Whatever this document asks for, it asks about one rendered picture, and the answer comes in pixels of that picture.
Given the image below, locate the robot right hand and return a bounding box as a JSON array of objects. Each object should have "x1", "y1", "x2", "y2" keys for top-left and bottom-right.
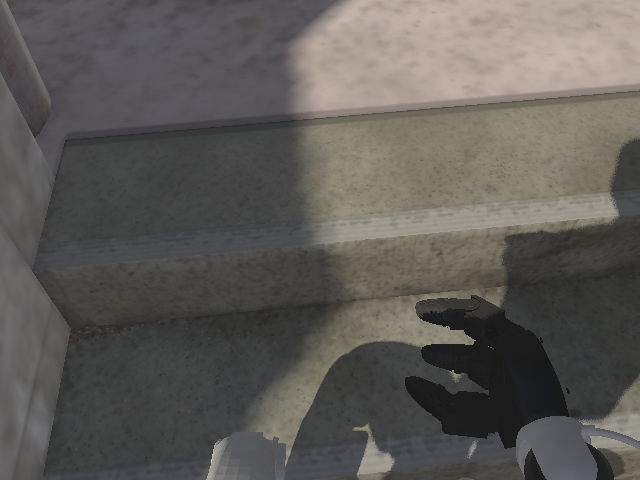
[{"x1": 405, "y1": 295, "x2": 570, "y2": 449}]

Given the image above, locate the right robot forearm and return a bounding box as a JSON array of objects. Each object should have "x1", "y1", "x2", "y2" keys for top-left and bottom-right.
[{"x1": 516, "y1": 416, "x2": 614, "y2": 480}]

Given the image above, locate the left robot shin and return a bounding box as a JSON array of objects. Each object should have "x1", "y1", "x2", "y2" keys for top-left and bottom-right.
[{"x1": 211, "y1": 439, "x2": 223, "y2": 463}]

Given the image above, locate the left robot thigh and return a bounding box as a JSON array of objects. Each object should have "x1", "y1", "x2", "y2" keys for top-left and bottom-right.
[{"x1": 206, "y1": 432, "x2": 286, "y2": 480}]

